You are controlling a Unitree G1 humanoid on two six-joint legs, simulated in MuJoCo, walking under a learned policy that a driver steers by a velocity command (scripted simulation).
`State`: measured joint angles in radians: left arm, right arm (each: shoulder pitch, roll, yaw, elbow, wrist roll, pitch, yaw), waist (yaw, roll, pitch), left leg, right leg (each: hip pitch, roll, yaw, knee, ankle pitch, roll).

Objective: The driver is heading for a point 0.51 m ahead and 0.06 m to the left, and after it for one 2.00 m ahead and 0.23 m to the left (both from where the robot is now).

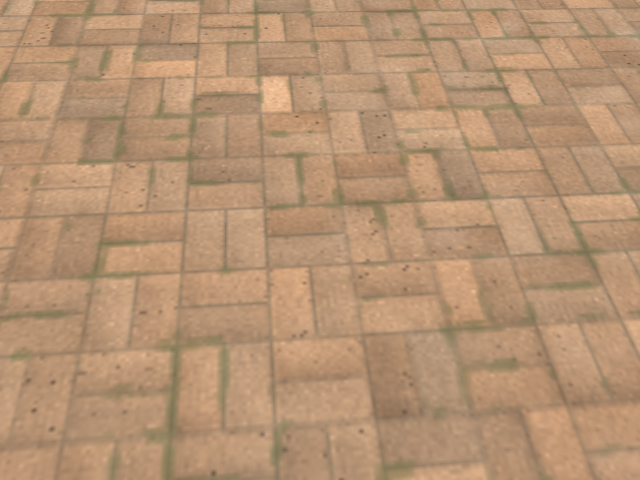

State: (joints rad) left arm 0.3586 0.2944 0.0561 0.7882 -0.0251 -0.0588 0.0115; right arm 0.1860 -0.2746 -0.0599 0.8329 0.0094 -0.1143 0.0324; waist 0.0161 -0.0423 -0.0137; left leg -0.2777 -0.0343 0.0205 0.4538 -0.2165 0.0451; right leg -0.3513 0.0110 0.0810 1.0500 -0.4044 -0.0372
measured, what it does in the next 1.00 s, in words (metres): walks ahead, turning left: right foot, then left foot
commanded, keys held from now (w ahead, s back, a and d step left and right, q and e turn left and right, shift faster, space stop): w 0.34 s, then w+q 0.18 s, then q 0.34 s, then no key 0.14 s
